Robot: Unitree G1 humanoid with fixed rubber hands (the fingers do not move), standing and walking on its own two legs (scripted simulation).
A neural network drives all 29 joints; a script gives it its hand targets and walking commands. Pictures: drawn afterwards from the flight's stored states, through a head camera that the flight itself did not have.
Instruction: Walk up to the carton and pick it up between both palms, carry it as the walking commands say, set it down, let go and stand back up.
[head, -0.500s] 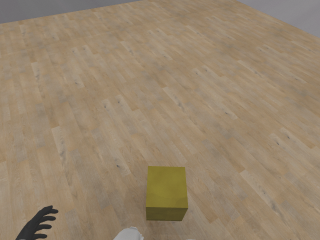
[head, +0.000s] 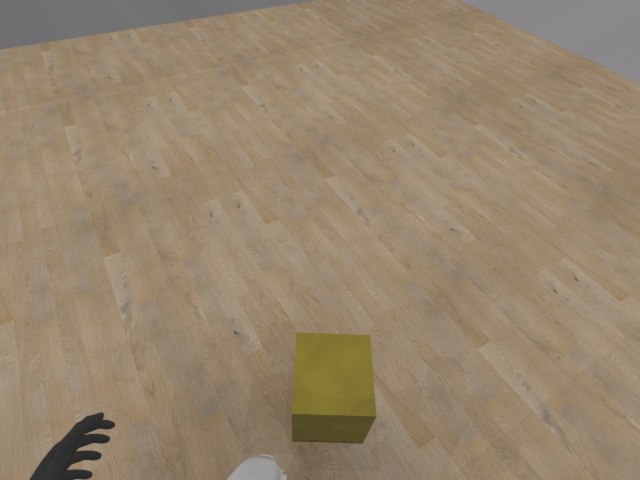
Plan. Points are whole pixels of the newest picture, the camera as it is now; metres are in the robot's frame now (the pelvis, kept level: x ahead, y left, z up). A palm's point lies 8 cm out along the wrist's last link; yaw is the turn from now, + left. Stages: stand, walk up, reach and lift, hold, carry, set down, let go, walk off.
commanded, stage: walk up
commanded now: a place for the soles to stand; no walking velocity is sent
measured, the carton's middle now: (330, 389) +0.45 -0.05 -0.60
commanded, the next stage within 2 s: reach and lift in 1.14 s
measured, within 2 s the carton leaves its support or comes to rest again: neither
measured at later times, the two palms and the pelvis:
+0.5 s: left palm out of the picture +0.12 +0.27 -0.06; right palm out of the picture +0.08 -0.38 -0.06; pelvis +0.00 -0.04 +0.00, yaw +1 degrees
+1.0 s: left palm out of the picture +0.12 +0.27 -0.07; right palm out of the picture +0.07 -0.39 -0.05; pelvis -0.01 -0.04 +0.00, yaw +0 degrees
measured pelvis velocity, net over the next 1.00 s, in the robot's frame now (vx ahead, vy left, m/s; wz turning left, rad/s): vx -0.01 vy -0.04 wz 0.00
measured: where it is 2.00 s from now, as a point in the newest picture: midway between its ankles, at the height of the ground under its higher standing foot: outside the picture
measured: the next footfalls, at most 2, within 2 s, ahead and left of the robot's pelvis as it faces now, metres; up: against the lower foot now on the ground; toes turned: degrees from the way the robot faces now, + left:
none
